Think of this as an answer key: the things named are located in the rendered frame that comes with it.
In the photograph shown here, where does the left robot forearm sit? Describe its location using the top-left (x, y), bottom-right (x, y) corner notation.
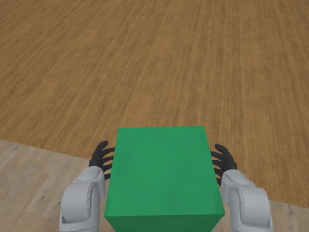
top-left (58, 166), bottom-right (106, 232)

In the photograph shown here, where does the right robot hand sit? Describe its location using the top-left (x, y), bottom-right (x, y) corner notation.
top-left (210, 143), bottom-right (237, 186)

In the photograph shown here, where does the left robot hand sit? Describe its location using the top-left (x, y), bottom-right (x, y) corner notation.
top-left (88, 140), bottom-right (115, 180)

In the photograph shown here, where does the right robot forearm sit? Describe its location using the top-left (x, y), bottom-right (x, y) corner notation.
top-left (221, 169), bottom-right (274, 232)

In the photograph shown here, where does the carton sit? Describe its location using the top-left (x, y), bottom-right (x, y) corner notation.
top-left (104, 126), bottom-right (226, 232)

